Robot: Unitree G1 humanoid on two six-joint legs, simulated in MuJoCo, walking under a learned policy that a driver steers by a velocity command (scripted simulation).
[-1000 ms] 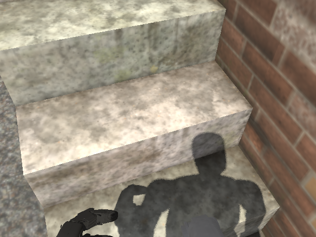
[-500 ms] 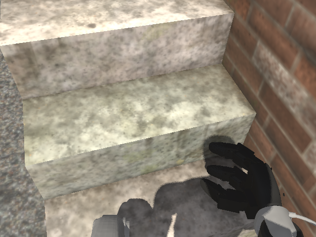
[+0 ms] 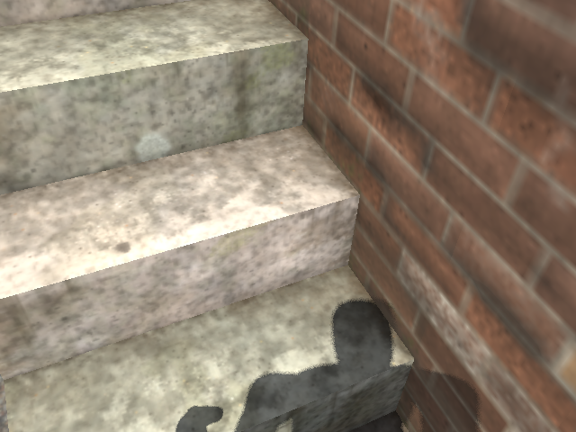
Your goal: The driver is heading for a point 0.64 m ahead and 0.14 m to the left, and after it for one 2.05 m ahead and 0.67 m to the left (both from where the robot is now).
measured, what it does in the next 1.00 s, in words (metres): climbs: right foot, then left foot 0.20 m higher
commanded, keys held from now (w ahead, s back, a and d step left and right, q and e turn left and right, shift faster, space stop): w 1.00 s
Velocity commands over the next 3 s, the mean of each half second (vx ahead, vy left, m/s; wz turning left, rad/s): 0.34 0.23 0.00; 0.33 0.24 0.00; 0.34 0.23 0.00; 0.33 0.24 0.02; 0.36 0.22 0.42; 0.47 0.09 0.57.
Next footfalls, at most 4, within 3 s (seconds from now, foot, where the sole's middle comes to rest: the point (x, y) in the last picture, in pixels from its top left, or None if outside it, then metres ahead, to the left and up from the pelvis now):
0.08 right None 0.13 -0.13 -0.77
0.54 left None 0.22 0.19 -0.58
1.02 right None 0.33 -0.01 -0.58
1.46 left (123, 398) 0.49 0.26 -0.38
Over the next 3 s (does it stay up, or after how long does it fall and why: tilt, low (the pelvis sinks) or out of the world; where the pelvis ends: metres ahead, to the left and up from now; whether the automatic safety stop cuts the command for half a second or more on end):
stays up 0.88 0.30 0.64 its command is cut before an obstacle after 0.0 s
